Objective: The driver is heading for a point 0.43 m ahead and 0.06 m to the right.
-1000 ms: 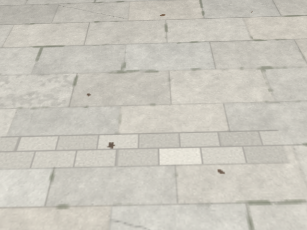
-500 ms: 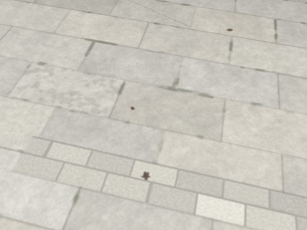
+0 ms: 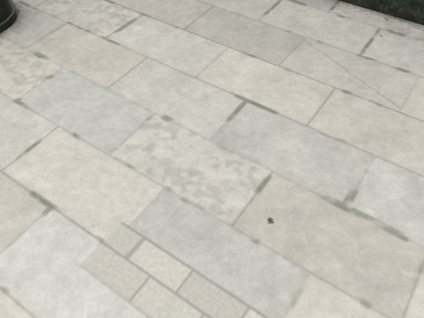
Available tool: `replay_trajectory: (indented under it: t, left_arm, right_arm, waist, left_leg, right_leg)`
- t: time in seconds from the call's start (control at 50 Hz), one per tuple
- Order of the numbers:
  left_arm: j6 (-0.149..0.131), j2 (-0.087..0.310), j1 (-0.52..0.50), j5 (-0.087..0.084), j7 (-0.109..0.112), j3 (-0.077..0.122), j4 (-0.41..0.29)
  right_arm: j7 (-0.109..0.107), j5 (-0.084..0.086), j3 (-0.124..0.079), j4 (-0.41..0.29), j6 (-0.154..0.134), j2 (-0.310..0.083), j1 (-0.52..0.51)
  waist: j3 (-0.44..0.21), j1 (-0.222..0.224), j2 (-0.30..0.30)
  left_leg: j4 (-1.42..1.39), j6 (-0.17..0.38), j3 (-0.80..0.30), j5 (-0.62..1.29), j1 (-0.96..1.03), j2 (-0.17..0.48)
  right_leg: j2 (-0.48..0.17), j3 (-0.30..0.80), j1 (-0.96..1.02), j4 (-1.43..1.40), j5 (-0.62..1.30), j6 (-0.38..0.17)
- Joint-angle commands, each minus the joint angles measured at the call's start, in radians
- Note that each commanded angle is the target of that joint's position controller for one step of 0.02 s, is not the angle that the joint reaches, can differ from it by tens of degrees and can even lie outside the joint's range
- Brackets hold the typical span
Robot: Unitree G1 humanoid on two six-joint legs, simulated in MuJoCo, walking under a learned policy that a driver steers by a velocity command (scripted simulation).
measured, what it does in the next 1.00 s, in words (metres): walks ahead: left foot, then right foot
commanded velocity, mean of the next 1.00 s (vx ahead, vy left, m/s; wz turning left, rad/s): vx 0.32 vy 0.00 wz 0.18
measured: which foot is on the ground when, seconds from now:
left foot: up 0.00-0.28, down 0.30-0.76, up 0.78-1.00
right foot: down 0.00-0.30, up 0.32-0.74, down 0.76-1.00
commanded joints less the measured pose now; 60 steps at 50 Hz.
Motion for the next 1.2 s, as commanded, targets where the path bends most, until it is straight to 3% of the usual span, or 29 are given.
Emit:
replay_trajectory:
  t: [0.02, 0.12, 0.2, 0.26, 0.28, 0.3, 0.32, 0.34, 0.36, 0.38, 0.4, 0.44, 0.52, 0.58, 0.66, 0.7, 0.74, 0.76, 0.78, 0.8, 0.84, 0.86, 0.9, 0.94, 1.02, 1.04, 1.06, 1.1, 1.2]
  left_arm:
    - [-0.020, 0.147, -0.040, -0.001, 0.004, 0.034, -0.044]
    - [-0.002, 0.183, -0.013, -0.009, 0.012, 0.039, -0.014]
    - [0.019, 0.221, 0.035, -0.028, 0.011, 0.049, 0.013]
    - [0.036, 0.261, 0.044, -0.046, 0.016, 0.059, 0.022]
    - [0.041, 0.251, 0.044, -0.049, 0.017, 0.051, 0.030]
    - [0.036, 0.205, 0.056, -0.030, 0.018, 0.029, 0.029]
    - [0.018, 0.061, 0.162, 0.009, -0.001, -0.025, -0.019]
    - [-0.009, 0.141, 0.101, -0.030, -0.011, -0.011, 0.005]
    - [-0.016, 0.203, -0.018, -0.073, -0.015, 0.009, -0.032]
    - [-0.019, 0.181, -0.053, -0.069, -0.011, 0.002, -0.046]
    - [-0.013, 0.175, -0.062, -0.045, -0.007, 0.003, -0.036]
    - [0.017, 0.162, 0.002, -0.037, -0.005, 0.008, -0.011]
    - [0.048, 0.104, 0.006, -0.010, 0.010, 0.000, -0.006]
    - [0.041, 0.063, -0.076, -0.002, 0.000, -0.018, -0.022]
    - [0.034, 0.077, -0.152, -0.003, -0.019, -0.019, -0.043]
    - [0.031, 0.100, -0.156, 0.004, -0.025, -0.011, -0.048]
    - [0.026, 0.125, -0.074, 0.015, -0.024, 0.002, -0.019]
    - [0.022, 0.187, -0.033, 0.021, -0.014, 0.019, -0.010]
    - [0.025, 0.229, -0.007, 0.038, -0.004, 0.021, -0.011]
    - [0.038, 0.145, 0.032, 0.032, 0.001, 0.001, 0.004]
    - [0.051, 0.104, -0.046, 0.003, -0.008, -0.017, 0.004]
    - [0.057, 0.103, -0.102, -0.001, -0.007, -0.018, -0.003]
    - [0.072, 0.111, -0.203, 0.010, -0.001, -0.015, -0.017]
    - [0.082, 0.107, -0.222, 0.018, 0.009, -0.012, -0.011]
    - [0.086, 0.072, -0.187, -0.002, 0.018, -0.024, 0.034]
    - [0.086, 0.067, -0.174, 0.006, 0.016, -0.027, 0.043]
    - [0.088, 0.063, -0.164, 0.007, 0.018, -0.022, 0.038]
    - [0.087, 0.071, -0.174, 0.013, 0.025, -0.020, 0.053]
    - [0.087, 0.066, -0.150, 0.002, 0.029, -0.018, 0.103]
  right_arm:
    - [0.004, -0.004, -0.005, -0.085, -0.008, -0.033, -0.023]
    - [0.034, -0.002, 0.010, -0.109, -0.023, -0.010, -0.162]
    - [0.057, 0.003, 0.010, -0.148, -0.022, -0.017, -0.245]
    - [0.058, -0.011, -0.018, -0.146, -0.015, -0.065, -0.162]
    - [0.051, -0.011, -0.041, -0.106, -0.014, -0.097, -0.012]
    - [0.034, -0.008, -0.067, -0.056, -0.009, -0.152, 0.161]
    - [0.021, -0.009, -0.079, -0.049, -0.017, -0.279, 0.178]
    - [0.023, -0.012, -0.056, -0.068, -0.027, -0.199, 0.223]
    - [0.029, -0.026, -0.039, -0.052, -0.040, -0.158, 0.174]
    - [0.029, -0.023, -0.030, -0.044, -0.047, -0.135, 0.111]
    - [0.029, -0.024, -0.018, -0.039, -0.053, -0.095, 0.049]
    - [0.028, -0.035, -0.006, -0.039, -0.069, -0.061, -0.019]
    - [0.017, -0.038, -0.010, 0.008, -0.091, -0.083, -0.048]
    - [0.002, -0.035, -0.005, 0.034, -0.076, -0.082, -0.052]
    - [-0.004, -0.028, -0.007, 0.096, -0.056, -0.102, 0.008]
    - [-0.006, -0.020, -0.008, 0.117, -0.045, -0.104, -0.001]
    - [-0.010, -0.010, -0.005, 0.133, -0.035, -0.094, -0.022]
    - [-0.012, -0.026, 0.000, 0.140, -0.039, -0.078, 0.026]
    - [-0.008, -0.047, 0.017, 0.147, -0.050, -0.026, 0.140]
    - [-0.004, -0.043, 0.031, 0.171, -0.044, -0.004, 0.152]
    - [-0.006, -0.008, 0.012, 0.162, -0.006, -0.066, 0.058]
    - [-0.016, -0.009, 0.009, 0.162, 0.016, -0.065, 0.025]
    - [-0.033, -0.016, 0.008, 0.170, 0.050, -0.048, 0.015]
    - [-0.040, -0.022, 0.014, 0.203, 0.054, -0.020, 0.047]
    - [-0.029, -0.052, 0.015, 0.242, 0.045, -0.019, 0.056]
    - [-0.033, -0.057, 0.012, 0.224, 0.043, -0.053, 0.025]
    - [-0.033, -0.044, 0.002, 0.239, 0.037, -0.093, -0.008]
    - [-0.031, -0.045, 0.019, 0.245, 0.011, -0.030, -0.053]
    - [-0.029, -0.031, 0.022, 0.293, -0.021, -0.032, -0.003]
  waist:
    - [-0.005, -0.015, -0.126]
    - [0.024, 0.036, -0.111]
    - [0.057, 0.053, -0.115]
    - [-0.021, -0.024, -0.149]
    - [-0.096, -0.116, -0.125]
    - [-0.184, -0.195, -0.070]
    - [-0.303, -0.094, 0.217]
    - [-0.458, -0.166, 0.122]
    - [-0.298, -0.179, 0.062]
    - [-0.198, -0.137, 0.025]
    - [-0.132, -0.100, 0.004]
    - [-0.084, -0.034, 0.029]
    - [-0.038, 0.011, -0.007]
    - [-0.035, -0.016, 0.010]
    - [-0.057, -0.056, 0.022]
    - [-0.057, -0.048, 0.033]
    - [-0.090, 0.006, 0.013]
    - [-0.142, 0.002, -0.054]
    - [-0.263, -0.048, -0.183]
    - [-0.356, -0.007, -0.281]
    - [-0.267, -0.011, -0.182]
    - [-0.196, -0.023, -0.142]
    - [-0.115, -0.061, -0.181]
    - [-0.119, -0.067, -0.211]
    - [-0.107, -0.075, -0.154]
    - [-0.061, -0.052, -0.109]
    - [-0.012, -0.003, 0.025]
    - [0.005, -0.003, 0.049]
    - [-0.027, -0.024, -0.009]
  left_leg:
    - [-0.080, -0.015, -0.043, 0.099, -0.129, 0.062]
    - [-0.359, -0.005, 0.032, 0.316, -0.076, 0.046]
    - [-0.485, 0.032, 0.085, 0.257, -0.052, 0.024]
    - [-0.534, 0.097, 0.154, 0.104, 0.154, -0.069]
    - [-0.610, 0.133, 0.161, 0.165, 0.379, -0.110]
    - [-0.615, 0.169, 0.057, 0.211, 0.691, -0.060]
    - [-0.660, 0.342, -0.480, 0.118, 1.046, 0.263]
    - [-0.805, 0.389, -0.711, 0.026, 1.052, 0.348]
    - [-0.819, 0.329, -0.528, 0.103, 0.939, 0.311]
    - [-0.824, 0.288, -0.386, 0.186, 0.790, 0.271]
    - [-0.847, 0.260, -0.285, 0.251, 0.663, 0.231]
    - [-0.919, 0.242, -0.175, 0.360, 0.505, 0.191]
    - [-0.943, 0.237, 0.000, 0.743, 0.419, 0.158]
    - [-0.932, 0.194, 0.107, 0.756, 0.414, 0.093]
    - [-0.882, 0.184, 0.081, 0.718, 0.516, 0.130]
    - [-0.816, 0.173, 0.052, 0.710, 0.558, 0.153]
    - [-0.685, 0.128, 0.056, 0.687, 0.559, 0.115]
    - [-0.572, 0.073, 0.088, 0.597, 0.520, 0.043]
    - [-0.379, 0.007, 0.105, 0.265, 0.331, -0.038]
    - [-0.187, -0.044, 0.044, -0.291, 0.232, -0.089]
    - [-0.091, -0.060, -0.028, -0.402, 0.155, -0.039]
    - [-0.124, -0.064, -0.017, -0.359, 0.138, -0.019]
    - [-0.283, -0.071, -0.001, -0.263, 0.234, 0.002]
    - [-0.413, -0.066, 0.032, -0.135, 0.353, -0.016]
    - [-0.675, -0.012, 0.048, 0.129, 0.512, -0.017]
    - [-0.742, 0.018, -0.020, 0.066, 0.468, 0.045]
    - [-0.761, 0.045, -0.026, -0.157, 0.293, 0.036]
    - [-0.820, 0.019, -0.025, -0.196, 0.199, 0.027]
    - [-0.760, -0.002, 0.006, 0.075, 0.317, 0.007]
  right_leg:
    - [-0.296, 0.196, 0.087, -0.217, 0.183, -0.173]
    - [-0.267, 0.025, 0.134, -0.216, 0.254, -0.131]
    - [-0.305, -0.029, 0.233, -0.184, 0.325, -0.107]
    - [-0.309, -0.081, 0.268, 0.025, 0.781, -0.083]
    - [-0.286, -0.106, 0.206, 0.199, 0.840, -0.065]
    - [-0.251, -0.113, -0.007, 0.441, 0.634, -0.033]
    - [-0.085, -0.082, -0.448, 0.846, -0.281, 0.032]
    - [-0.046, 0.139, -0.517, 0.999, -0.406, 0.022]
    - [-0.089, 0.152, -0.592, 1.023, -0.331, 0.009]
    - [-0.134, 0.148, -0.579, 0.950, -0.242, 0.002]
    - [-0.166, 0.148, -0.537, 0.883, -0.182, 0.008]
    - [-0.187, 0.158, -0.414, 0.826, -0.105, 0.026]
    - [-0.155, 0.132, -0.388, 0.671, -0.013, 0.074]
    - [-0.129, 0.093, -0.325, 0.409, 0.187, 0.074]
    - [-0.091, 0.092, -0.278, 0.235, 0.268, 0.053]
    - [-0.079, 0.094, -0.273, 0.193, 0.200, 0.023]
    - [-0.047, 0.071, -0.141, 0.076, 0.283, -0.015]
    - [-0.104, 0.127, -0.002, 0.077, 0.682, -0.047]
    - [-0.273, 0.301, 0.273, 0.157, 1.013, -0.176]
    - [-0.395, 0.457, 0.353, 0.119, 1.061, -0.313]
    - [-0.353, 0.442, 0.223, 0.039, 0.628, -0.281]
    - [-0.335, 0.423, 0.125, -0.009, 0.415, -0.250]
    - [-0.274, 0.361, -0.066, -0.091, 0.120, -0.185]
    - [-0.230, 0.297, -0.141, -0.114, 0.030, -0.162]
    - [-0.161, 0.220, -0.211, -0.096, -0.287, -0.060]
    - [-0.131, 0.197, -0.219, -0.060, -0.326, -0.018]
    - [-0.068, 0.124, -0.120, -0.031, -0.242, 0.015]
    - [-0.060, 0.109, 0.008, 0.049, -0.085, 0.021]
    - [-0.066, 0.108, 0.014, 0.079, 0.117, -0.003]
